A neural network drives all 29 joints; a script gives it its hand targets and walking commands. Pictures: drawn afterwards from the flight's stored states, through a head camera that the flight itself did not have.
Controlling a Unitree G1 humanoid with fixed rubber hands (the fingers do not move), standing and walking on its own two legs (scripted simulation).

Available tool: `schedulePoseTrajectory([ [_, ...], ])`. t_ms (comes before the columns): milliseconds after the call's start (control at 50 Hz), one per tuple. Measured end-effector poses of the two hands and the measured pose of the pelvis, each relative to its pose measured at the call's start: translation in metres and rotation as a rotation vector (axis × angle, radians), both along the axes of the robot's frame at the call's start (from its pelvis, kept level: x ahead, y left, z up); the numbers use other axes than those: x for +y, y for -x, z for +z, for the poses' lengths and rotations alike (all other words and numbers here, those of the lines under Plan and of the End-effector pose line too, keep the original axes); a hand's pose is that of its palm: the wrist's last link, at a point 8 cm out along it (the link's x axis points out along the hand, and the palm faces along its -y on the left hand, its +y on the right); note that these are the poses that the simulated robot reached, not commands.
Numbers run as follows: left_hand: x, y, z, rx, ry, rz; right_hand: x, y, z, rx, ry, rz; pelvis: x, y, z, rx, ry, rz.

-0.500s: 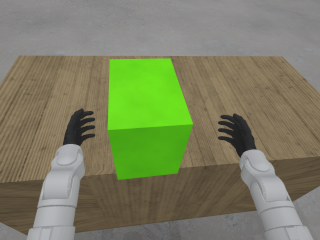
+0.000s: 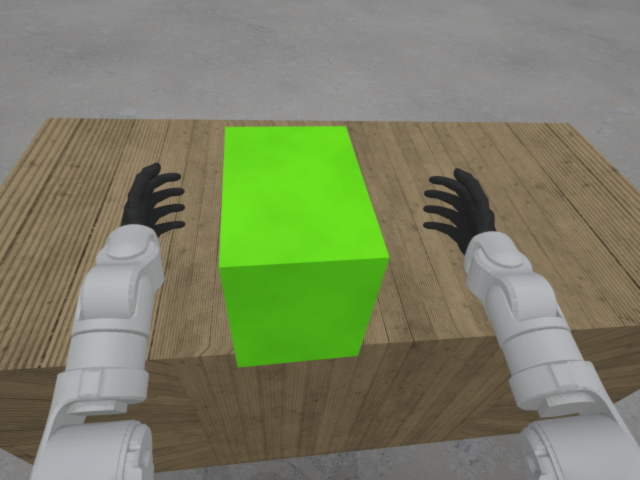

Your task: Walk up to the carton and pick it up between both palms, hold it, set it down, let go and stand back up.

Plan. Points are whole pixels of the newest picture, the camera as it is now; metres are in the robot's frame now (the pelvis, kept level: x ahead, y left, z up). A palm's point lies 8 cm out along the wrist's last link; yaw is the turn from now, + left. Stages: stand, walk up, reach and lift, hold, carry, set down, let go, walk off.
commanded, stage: reach and lift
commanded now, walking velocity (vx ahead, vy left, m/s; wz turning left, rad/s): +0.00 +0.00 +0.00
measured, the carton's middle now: (292, 243) +0.46 +0.10 +0.02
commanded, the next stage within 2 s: none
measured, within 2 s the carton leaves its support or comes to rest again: neither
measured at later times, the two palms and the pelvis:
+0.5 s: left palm (144, 175) +0.40 +0.27 +0.17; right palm (463, 176) +0.45 -0.11 +0.19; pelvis +0.00 +0.00 +0.00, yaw +0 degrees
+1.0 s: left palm (150, 233) +0.39 +0.29 +0.08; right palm (446, 206) +0.47 -0.12 +0.12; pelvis +0.01 -0.01 +0.00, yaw +0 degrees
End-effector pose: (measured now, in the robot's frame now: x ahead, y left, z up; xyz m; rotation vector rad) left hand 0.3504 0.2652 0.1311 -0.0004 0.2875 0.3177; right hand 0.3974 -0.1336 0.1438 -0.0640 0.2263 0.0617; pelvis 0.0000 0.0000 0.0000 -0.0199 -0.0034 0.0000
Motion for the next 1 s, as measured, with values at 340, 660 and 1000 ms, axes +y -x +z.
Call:
schedulePoseTrajectory([
  [340,0.005,-0.032,0.029,0.018,0.009,0.025,0.014,-0.035,0.028,0.045,0.014,0.006,-0.002,0.0,0.001,0.009,0.004,-0.003],
  [660,0.008,-0.056,0.013,0.052,0.051,0.023,0.013,-0.059,0.025,0.1,0.017,-0.014,-0.005,-0.01,0.001,0.061,0.005,-0.005],
  [1000,0.02,-0.041,-0.054,0.009,0.026,0.024,0.018,-0.069,-0.022,0.067,-0.024,0.023,-0.006,-0.015,0.0,0.152,0.006,-0.008],
])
